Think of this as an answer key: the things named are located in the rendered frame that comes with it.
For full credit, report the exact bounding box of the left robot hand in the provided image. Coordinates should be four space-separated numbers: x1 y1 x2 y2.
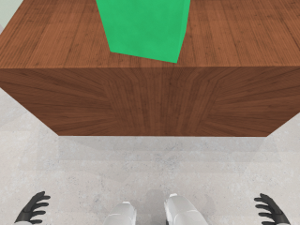
14 191 51 225

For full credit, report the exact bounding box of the right robot shin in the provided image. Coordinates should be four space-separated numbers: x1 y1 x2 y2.
168 193 177 225

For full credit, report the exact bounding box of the pedestal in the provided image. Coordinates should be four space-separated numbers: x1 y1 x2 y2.
0 0 300 137

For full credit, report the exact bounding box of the carton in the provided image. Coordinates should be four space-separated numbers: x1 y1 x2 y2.
96 0 190 63

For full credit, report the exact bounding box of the left robot thigh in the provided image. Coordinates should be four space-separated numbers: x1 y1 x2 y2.
102 202 137 225

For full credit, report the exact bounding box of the right robot hand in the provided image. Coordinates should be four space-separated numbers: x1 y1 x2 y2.
253 193 291 225

